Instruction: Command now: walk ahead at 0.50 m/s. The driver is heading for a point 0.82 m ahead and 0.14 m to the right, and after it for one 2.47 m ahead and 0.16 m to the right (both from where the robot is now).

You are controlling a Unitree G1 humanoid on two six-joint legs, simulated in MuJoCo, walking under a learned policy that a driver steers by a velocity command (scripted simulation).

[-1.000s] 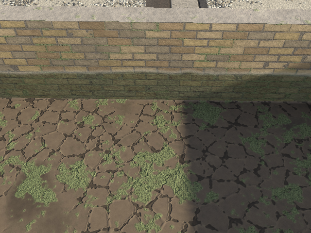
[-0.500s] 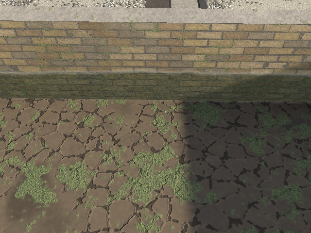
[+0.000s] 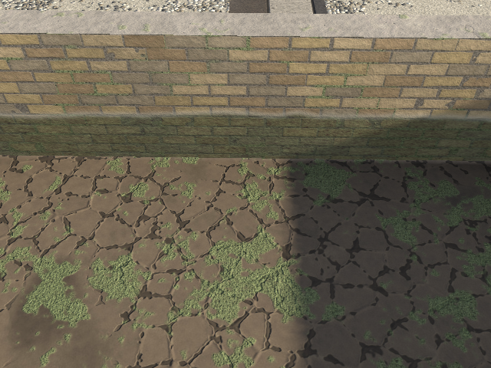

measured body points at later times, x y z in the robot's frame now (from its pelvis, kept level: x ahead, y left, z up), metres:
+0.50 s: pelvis +0.00 +0.00 +0.00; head +0.00 +0.00 +0.45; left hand +0.17 +0.20 -0.10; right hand +0.17 -0.20 -0.09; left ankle -0.05 +0.09 -0.73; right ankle -0.06 -0.13 -0.73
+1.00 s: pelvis +0.00 +0.00 +0.00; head +0.00 +0.00 +0.45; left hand +0.17 +0.20 -0.10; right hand +0.17 -0.20 -0.09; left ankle -0.05 +0.09 -0.73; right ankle -0.06 -0.13 -0.73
